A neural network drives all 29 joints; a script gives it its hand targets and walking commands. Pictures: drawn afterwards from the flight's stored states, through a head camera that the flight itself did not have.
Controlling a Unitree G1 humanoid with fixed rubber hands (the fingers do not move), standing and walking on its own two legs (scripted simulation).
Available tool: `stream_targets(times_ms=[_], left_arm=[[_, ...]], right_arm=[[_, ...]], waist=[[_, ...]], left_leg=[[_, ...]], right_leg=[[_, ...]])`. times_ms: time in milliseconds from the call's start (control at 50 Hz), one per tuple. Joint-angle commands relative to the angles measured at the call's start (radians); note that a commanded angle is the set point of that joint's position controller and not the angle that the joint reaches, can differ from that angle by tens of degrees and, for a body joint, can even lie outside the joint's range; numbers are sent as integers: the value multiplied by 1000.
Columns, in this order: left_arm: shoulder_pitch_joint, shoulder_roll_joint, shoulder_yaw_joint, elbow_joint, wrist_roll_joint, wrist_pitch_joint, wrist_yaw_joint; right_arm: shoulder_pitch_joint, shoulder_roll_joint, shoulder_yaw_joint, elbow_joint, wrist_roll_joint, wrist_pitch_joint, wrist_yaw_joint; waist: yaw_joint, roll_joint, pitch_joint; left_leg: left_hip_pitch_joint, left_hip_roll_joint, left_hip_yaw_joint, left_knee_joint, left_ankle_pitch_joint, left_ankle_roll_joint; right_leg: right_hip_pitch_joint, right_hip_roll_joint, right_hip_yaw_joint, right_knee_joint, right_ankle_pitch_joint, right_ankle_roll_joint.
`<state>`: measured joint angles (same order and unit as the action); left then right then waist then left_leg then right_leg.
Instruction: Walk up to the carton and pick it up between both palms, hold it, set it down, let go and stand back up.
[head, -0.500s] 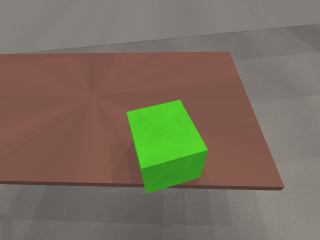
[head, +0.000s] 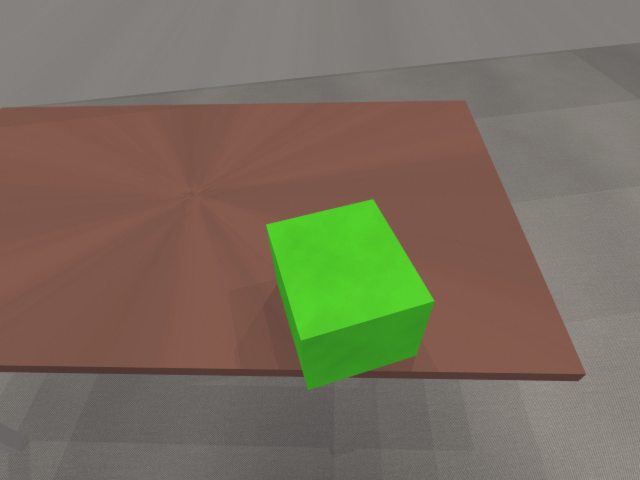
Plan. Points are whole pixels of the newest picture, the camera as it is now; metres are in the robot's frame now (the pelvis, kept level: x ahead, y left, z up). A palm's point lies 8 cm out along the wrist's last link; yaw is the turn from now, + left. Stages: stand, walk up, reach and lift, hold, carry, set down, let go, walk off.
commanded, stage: walk up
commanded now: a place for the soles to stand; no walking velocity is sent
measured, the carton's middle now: (341, 290) +0.39 +0.00 -0.01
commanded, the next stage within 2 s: none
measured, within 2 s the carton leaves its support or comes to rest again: neither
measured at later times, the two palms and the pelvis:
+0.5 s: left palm out of the picture +0.05 +0.33 -0.11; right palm out of the picture +0.06 -0.26 -0.13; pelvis -0.01 +0.02 +0.00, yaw -1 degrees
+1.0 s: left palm out of the picture +0.03 +0.36 -0.12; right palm out of the picture +0.02 -0.25 -0.13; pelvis -0.03 +0.05 -0.01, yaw -1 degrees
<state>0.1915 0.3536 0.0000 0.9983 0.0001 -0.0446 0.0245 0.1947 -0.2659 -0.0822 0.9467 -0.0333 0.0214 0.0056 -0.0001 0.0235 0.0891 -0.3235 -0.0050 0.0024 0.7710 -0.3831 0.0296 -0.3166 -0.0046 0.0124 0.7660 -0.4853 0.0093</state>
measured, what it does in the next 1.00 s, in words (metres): steps on the spot: right foot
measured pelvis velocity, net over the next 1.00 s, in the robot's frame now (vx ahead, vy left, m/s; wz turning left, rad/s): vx -0.03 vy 0.05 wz -0.02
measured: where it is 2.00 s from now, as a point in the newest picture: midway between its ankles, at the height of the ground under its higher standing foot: outside the picture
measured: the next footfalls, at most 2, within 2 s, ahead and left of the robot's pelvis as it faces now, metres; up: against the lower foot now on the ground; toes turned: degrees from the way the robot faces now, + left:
right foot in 0.98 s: -0.10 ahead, -0.08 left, +0.00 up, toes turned -1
left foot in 1.26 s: +0.00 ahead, +0.17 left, +0.00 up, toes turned -6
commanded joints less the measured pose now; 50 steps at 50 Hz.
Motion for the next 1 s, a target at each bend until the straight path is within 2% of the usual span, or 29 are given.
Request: stream_targets(times_ms=[0, 40, 60, 100, 120, 140, 160, 260, 280, 300, 320, 340, 380, 420, 500, 520, 540, 560, 580, 640, 700, 720, 740, 760, 780, 800, 860, 920, 980], left_arm=[[25, 198, 62, -90, 4, -20, 24], [120, 201, 68, -45, 5, -31, 30], [137, 222, 76, -33, 15, -37, 31], [144, 345, 111, -47, 38, -48, 36], [120, 368, 116, -58, 32, -50, 38], [102, 362, 112, -75, 31, -53, 42], [71, 347, 108, -91, 25, -58, 45], [-42, 308, 86, -107, 19, -43, 36], [-70, 259, 77, -121, 15, -35, 32], [-52, 228, 73, -120, 1, -27, 33], [-63, 224, 75, -125, -1, -18, 40], [-60, 234, 73, -112, 9, -11, 41], [-55, 227, 69, -102, 7, -15, 37], [16, 230, 77, -83, -6, -22, 42], [133, 231, 88, -50, -4, -30, 50], [195, 276, 101, -33, 15, -37, 53], [218, 363, 122, -32, 33, -44, 55], [204, 402, 130, -48, 30, -47, 56], [143, 411, 135, -70, 27, -49, 58], [37, 366, 120, -98, 37, -47, 64], [-19, 348, 107, -107, 39, -31, 35], [-83, 318, 92, -123, 34, -22, 30], [-96, 241, 73, -130, 28, -13, 30], [-82, 169, 50, -131, 12, -4, 34], [-89, 237, 71, -133, 11, -3, 46], [-96, 272, 79, -110, 15, 0, 47], [-55, 261, 80, -83, 9, -2, 38], [-16, 262, 82, -86, 12, -6, 39], [69, 261, 81, -60, 15, -18, 43]], right_arm=[[-48, -327, -53, -103, -7, -31, 2], [-117, -310, -45, -133, 9, -22, 5], [-132, -288, -43, -132, 12, -15, 10], [-101, -257, -40, -124, 17, -2, 12], [-99, -284, -46, -130, 10, 3, 6], [-95, -309, -54, -134, 2, 6, 5], [-89, -288, -46, -130, 4, 3, 3], [110, -288, -71, -52, 4, -17, 5], [91, -320, -76, -47, 0, -26, 0], [41, -369, -88, -63, -15, -28, -3], [23, -390, -81, -77, 0, -30, 4], [21, -393, -84, -82, 1, -34, 6], [-14, -363, -69, -89, 3, -36, -3], [-39, -360, -68, -113, -5, -23, 0], [-126, -341, -65, -144, 12, 3, 6], [-159, -318, -56, -155, 15, 9, 10], [-158, -284, -55, -160, 16, 12, 12], [-149, -285, -58, -166, 5, 23, 4], [-138, -327, -63, -153, -2, 32, 1], [-42, -311, -68, -118, 6, 16, 17], [83, -297, -79, -65, 12, -4, 18], [145, -283, -80, -25, 9, -10, 15], [148, -324, -86, -19, -9, -20, 9], [108, -378, -94, -40, -19, -28, 1], [69, -457, -100, -61, -3, -28, 0], [21, -446, -100, -73, -1, -31, -1], [-40, -360, -77, -89, 4, -34, -12], [-2, -372, -78, -102, 5, -31, -14], [-67, -354, -65, -118, 14, -25, -11]], waist=[[-10, 175, -21], [47, 170, -76], [58, 103, -68], [42, -129, -45], [48, -156, -41], [41, -101, -21], [34, -63, -9], [-72, -136, -94], [-74, -28, -64], [-45, 98, -68], [-48, 143, -34], [-59, 117, -50], [-36, 110, -10], [-24, 223, -18], [43, 132, -38], [82, 74, -63], [88, -86, -72], [77, -178, -54], [69, -137, -17], [8, -115, 31], [-42, -218, -19], [-91, -159, -38], [-99, 2, -19], [-75, 221, 18], [-89, 159, 13], [-73, 120, 51], [-35, 158, 22], [-39, 189, -39], [17, 184, -48]], left_leg=[[51, 207, -341, -360, 306, 190], [-44, 174, -241, -277, 324, 133], [-98, 132, -198, -207, 278, 87], [-237, 11, -98, 71, 58, 6], [-217, -3, -74, 212, -228, 1], [-230, 26, -112, 267, -267, 0], [-207, 37, -112, 252, -235, 4], [76, 43, -73, -124, 32, 15], [113, 79, -179, -261, 202, 33], [120, 161, -386, -337, 255, 91], [109, 230, -491, -390, 307, 134], [106, 269, -547, -396, 299, 180], [104, 235, -495, -355, 373, 170], [94, 183, -387, -316, 492, 152], [-99, 129, -291, -210, 416, 131], [-183, 93, -272, -80, 337, 77], [-274, -16, -150, 161, 177, 15], [-303, -46, -100, 357, -254, -2], [-295, -12, -169, 453, -253, -6], [-222, 34, -123, 339, -216, -13], [14, 26, -52, -11, -149, 6], [145, 23, -60, -201, -62, 19], [161, 44, -206, -391, -122, 31], [176, 192, -554, -495, -83, 56], [95, 245, -696, -552, -113, 73], [24, 252, -743, -560, -132, 82], [149, 152, -520, -396, 206, 51], [139, 185, -522, -341, 319, 99], [29, 188, -493, -276, 406, 140]], right_leg=[[-105, -9, -44, 44, -42, -38], [90, -9, -52, -120, 177, -41], [145, -27, -2, -191, 245, -56], [172, -264, 402, -362, 198, -190], [113, -401, 563, -398, 268, -300], [95, -407, 574, -379, 308, -336], [69, -390, 500, -354, 389, -324], [-17, -275, 274, -168, 612, -180], [-85, -158, 142, -56, 563, -103], [-147, -52, 17, 86, 362, -36], [-202, 24, -39, 116, -18, -20], [-207, 15, -19, 170, -159, -22], [-208, -8, -7, 151, -133, -38], [-173, -2, -44, 117, -47, -30], [120, 14, -67, -109, 184, -53], [201, -64, 79, -209, 209, -96], [227, -245, 365, -319, 233, -191], [146, -439, 609, -426, 263, -302], [74, -466, 618, -431, 229, -356], [4, -371, 418, -328, 382, -299], [-86, -272, 290, -266, 239, -208], [-151, -231, 225, -187, 247, -164], [-195, -123, 103, 37, 239, -91], [-363, -12, -32, 252, -38, -29], [-377, 30, 47, 264, -134, -16], [-329, 10, 73, 273, -128, -23], [-305, -26, 26, 219, -37, -20], [-217, -24, -3, 161, -26, -29], [-47, -19, -10, -4, 31, -53]])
